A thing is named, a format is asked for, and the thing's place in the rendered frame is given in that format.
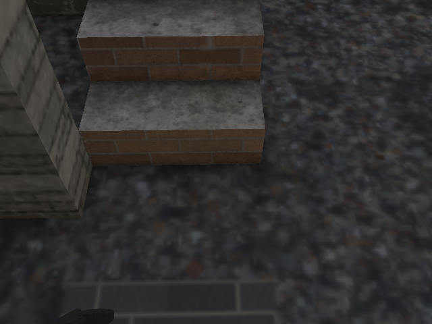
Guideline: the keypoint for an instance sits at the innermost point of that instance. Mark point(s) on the robot left hand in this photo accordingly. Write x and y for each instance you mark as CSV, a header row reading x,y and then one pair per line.
x,y
90,316

